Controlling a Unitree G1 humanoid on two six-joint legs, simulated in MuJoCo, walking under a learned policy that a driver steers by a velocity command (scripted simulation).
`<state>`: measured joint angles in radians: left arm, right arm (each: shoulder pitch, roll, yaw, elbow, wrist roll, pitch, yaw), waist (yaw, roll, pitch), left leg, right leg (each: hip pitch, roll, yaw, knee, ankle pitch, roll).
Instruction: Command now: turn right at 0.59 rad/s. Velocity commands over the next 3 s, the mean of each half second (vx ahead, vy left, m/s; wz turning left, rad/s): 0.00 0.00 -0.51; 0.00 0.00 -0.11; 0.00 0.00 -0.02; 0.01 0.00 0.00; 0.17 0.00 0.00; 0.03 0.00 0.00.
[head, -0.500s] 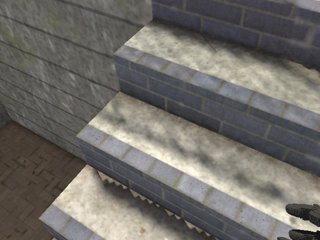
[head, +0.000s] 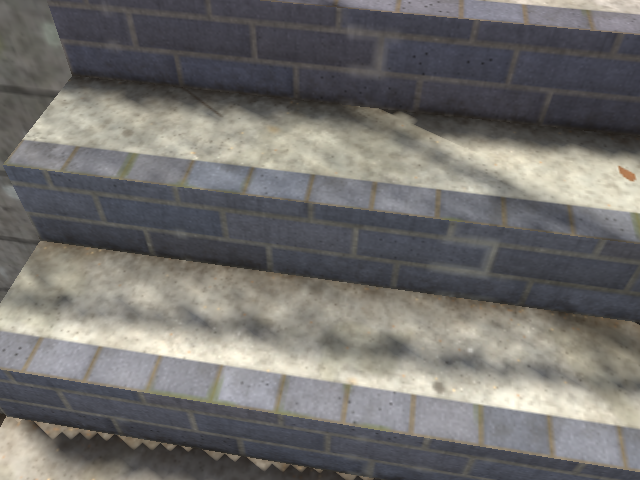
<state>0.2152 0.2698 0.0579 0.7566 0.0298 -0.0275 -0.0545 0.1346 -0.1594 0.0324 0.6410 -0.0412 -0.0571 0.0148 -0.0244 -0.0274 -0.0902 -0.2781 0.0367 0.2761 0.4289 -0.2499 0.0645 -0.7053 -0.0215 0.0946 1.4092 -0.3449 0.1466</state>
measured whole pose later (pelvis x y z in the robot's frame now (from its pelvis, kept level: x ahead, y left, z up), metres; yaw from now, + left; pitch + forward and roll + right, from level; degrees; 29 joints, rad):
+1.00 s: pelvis +0.04 +0.01 -0.01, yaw -16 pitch +3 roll +0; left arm 0.24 0.20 0.04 0.87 -0.02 -0.02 -0.03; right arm 0.15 -0.09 0.03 0.83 -0.01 -0.07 0.14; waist 0.04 -0.02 -0.04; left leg -0.29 -0.01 0.09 0.57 -0.34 0.05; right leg -0.28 -0.02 0.12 0.54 -0.32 0.07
